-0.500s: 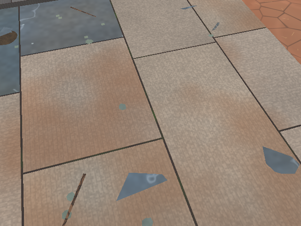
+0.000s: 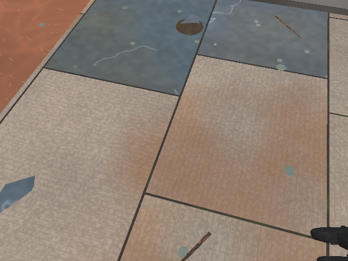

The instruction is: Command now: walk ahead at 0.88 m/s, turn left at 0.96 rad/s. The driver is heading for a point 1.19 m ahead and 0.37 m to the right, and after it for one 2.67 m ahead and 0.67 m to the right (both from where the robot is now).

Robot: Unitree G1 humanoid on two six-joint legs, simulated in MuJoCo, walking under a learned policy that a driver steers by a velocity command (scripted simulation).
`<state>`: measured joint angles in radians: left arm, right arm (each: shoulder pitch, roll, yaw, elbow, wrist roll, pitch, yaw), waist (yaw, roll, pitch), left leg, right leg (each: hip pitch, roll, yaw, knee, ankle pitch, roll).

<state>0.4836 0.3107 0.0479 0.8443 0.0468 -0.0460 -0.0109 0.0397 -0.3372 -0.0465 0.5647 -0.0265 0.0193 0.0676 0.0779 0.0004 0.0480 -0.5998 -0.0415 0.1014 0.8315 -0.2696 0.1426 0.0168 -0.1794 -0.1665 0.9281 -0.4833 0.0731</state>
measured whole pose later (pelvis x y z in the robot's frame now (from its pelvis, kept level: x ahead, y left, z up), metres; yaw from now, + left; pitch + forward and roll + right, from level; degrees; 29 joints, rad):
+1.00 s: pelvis +0.93 +0.06 +0.04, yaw -29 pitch +2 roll +1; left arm 0.26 0.39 0.08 0.78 0.02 -0.03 -0.04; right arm 0.25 -0.31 -0.03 0.72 -0.05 -0.08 -0.02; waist 0.01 -0.04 0.01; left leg -0.26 0.04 0.08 0.49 -0.25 -0.03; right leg -0.49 0.02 0.02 1.31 -0.29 -0.10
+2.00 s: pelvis +1.66 -0.52 +0.05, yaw -37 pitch +1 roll +1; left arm 0.03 0.26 -0.05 0.60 0.06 -0.08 -0.03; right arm 0.52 -0.30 -0.07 0.88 0.00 -0.05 0.02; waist -0.08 -0.01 0.02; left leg -0.06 -0.19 -0.14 0.32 -0.25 0.14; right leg -0.70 -0.12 0.09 0.84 -0.12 0.04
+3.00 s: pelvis +2.50 -0.85 +0.06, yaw +20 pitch +3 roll +0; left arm 0.04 0.28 -0.01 0.55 0.04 -0.07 0.02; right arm 0.43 -0.38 -0.10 0.79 0.00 -0.06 0.01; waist -0.09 0.03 0.02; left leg -0.07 -0.17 -0.26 0.84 -0.48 0.13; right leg -0.54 -0.04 0.04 0.62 -0.16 0.03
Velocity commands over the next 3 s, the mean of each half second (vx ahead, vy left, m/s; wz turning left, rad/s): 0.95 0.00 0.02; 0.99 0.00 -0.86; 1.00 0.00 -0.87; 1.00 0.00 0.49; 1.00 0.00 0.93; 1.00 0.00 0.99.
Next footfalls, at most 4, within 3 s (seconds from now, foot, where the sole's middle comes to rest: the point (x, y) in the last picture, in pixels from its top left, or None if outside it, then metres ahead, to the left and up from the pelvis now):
0.44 right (188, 215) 0.60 0.02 -0.73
0.84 left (161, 125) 1.02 0.17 -0.73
1.30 right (240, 91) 1.27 -0.20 -0.73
1.72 left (283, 44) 1.66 -0.46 -0.73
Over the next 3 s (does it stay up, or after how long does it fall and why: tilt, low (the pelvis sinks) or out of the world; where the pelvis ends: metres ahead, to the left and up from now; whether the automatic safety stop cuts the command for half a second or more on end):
stays up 2.50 -0.85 0.06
